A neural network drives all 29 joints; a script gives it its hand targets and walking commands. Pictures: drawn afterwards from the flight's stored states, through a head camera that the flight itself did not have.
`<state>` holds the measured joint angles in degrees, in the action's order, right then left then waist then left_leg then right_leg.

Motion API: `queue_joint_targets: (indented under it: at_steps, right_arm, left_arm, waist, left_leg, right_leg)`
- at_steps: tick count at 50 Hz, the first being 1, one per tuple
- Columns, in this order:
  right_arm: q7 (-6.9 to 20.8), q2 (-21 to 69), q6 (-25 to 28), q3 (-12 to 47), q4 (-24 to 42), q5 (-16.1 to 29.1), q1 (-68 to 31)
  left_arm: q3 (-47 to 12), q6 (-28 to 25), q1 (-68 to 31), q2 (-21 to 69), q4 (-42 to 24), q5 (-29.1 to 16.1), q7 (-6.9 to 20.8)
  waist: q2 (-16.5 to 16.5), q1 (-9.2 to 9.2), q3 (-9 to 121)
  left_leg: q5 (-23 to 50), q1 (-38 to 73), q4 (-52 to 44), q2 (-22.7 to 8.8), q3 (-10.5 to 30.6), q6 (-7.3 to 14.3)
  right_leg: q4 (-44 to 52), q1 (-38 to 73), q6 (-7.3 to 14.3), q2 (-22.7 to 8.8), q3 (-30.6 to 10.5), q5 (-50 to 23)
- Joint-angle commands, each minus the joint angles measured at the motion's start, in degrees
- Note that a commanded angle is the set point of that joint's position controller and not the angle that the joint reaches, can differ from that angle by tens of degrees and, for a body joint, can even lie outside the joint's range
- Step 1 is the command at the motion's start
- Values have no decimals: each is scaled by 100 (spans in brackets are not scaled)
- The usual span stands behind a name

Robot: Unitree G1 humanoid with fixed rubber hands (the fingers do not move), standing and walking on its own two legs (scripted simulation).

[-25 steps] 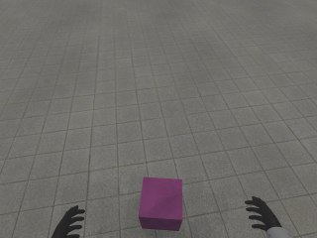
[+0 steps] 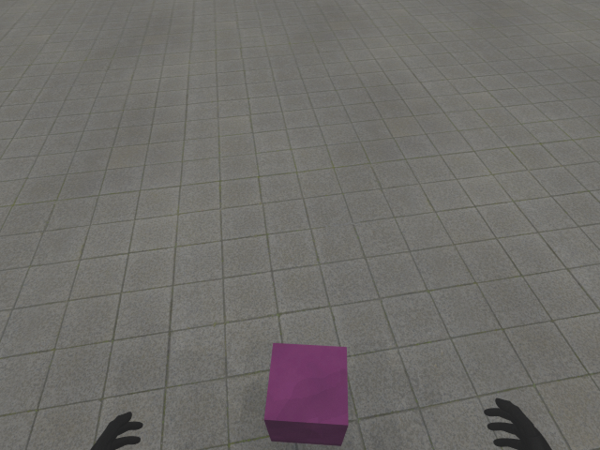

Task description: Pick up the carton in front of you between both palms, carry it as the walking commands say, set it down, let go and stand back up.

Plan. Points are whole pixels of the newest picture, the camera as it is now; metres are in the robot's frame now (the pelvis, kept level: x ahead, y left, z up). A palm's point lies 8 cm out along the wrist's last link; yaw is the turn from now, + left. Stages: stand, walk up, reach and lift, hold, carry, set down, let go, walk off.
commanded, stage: stand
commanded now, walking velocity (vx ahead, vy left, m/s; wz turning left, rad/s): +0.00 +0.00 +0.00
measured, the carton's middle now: (307, 395) +0.38 +0.00 -0.65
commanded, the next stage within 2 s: none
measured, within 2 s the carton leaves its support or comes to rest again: neither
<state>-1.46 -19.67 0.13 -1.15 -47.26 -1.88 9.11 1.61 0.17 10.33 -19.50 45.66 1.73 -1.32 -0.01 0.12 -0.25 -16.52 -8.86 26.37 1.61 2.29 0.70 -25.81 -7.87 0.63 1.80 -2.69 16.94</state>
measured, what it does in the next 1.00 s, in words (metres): stands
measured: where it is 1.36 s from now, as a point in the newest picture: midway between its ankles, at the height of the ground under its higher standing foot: outside the picture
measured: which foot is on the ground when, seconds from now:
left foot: down 0.00-1.00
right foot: down 0.00-1.00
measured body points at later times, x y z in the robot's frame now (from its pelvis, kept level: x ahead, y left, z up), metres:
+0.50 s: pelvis -0.02 +0.00 +0.01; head -0.02 +0.00 +0.46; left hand +0.10 +0.30 -0.10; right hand +0.10 -0.31 -0.10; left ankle -0.03 +0.11 -0.74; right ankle -0.03 -0.11 -0.74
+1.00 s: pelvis -0.02 +0.00 +0.01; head -0.03 +0.00 +0.46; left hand +0.08 +0.31 -0.11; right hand +0.08 -0.32 -0.11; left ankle -0.03 +0.11 -0.74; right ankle -0.03 -0.12 -0.74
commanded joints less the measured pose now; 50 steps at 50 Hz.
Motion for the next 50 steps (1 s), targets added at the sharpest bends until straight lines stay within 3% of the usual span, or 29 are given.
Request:
queue_joint_targets:
  at_steps: [1,28,50]
  right_arm:
    - [-28,-899,82,-193,232,9,-210]
    - [13,-1106,112,-100,-568,57,-352]
    - [31,-1192,118,-76,-884,87,-408]
  left_arm:
    - [201,-78,-162,-883,-229,-9,-24]
    - [123,-122,-341,-1073,601,-56,23]
    - [80,-130,-464,-1178,959,-82,43]
  waist:
    - [-18,-8,278]
    - [-1,4,10]
    - [0,7,-1]
  left_leg:
    - [1948,218,-296,-619,500,-5]
    - [1249,230,-820,-712,596,41]
    - [1228,249,-943,-751,620,60]
  right_leg:
    - [312,8,-19,-600,-442,-1857]
    - [819,86,21,-700,-564,-1250]
    - [933,164,41,-746,-587,-1265]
